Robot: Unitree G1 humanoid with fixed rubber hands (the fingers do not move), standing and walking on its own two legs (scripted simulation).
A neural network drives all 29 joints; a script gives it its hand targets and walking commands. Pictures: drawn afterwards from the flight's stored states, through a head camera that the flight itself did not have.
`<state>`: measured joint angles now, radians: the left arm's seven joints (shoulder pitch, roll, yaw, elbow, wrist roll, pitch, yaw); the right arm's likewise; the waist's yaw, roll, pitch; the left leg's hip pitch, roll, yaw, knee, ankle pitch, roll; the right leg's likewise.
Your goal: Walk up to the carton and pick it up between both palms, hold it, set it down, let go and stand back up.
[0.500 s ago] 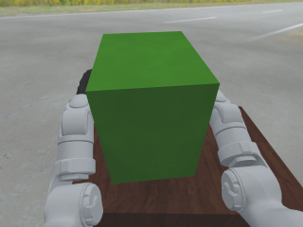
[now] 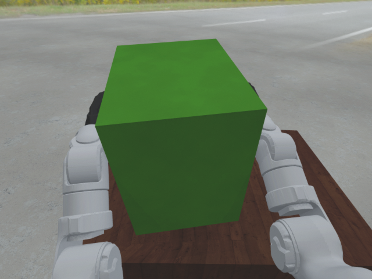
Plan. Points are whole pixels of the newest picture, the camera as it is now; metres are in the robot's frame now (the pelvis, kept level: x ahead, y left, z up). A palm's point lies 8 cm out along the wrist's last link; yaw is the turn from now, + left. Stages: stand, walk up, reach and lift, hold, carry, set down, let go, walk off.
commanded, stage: hold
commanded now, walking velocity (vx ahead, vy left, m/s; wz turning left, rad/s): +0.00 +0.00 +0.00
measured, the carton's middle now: (177, 133) +0.38 +0.02 +0.21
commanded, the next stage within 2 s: none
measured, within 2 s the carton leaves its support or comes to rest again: neither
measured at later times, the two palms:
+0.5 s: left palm (100, 124) +0.36 +0.18 +0.23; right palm (250, 113) +0.39 -0.13 +0.25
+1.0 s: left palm (100, 125) +0.35 +0.18 +0.24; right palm (256, 114) +0.37 -0.14 +0.26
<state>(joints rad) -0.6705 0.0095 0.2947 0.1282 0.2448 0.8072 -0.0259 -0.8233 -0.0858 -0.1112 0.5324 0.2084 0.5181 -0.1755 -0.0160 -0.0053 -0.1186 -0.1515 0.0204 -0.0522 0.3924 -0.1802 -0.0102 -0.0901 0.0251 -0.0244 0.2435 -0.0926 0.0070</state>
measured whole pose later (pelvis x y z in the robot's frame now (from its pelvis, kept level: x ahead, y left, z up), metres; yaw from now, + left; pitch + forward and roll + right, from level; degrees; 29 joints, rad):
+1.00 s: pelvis +0.00 +0.00 +0.00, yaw +0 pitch -4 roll -2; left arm -0.75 0.01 0.34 0.24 0.25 0.80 -0.06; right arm -0.87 -0.10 -0.14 0.58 0.20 0.56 -0.18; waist -0.02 -0.01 -0.12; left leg -0.14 0.02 -0.05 0.39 -0.18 -0.01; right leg -0.09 0.03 -0.02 0.26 -0.10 0.01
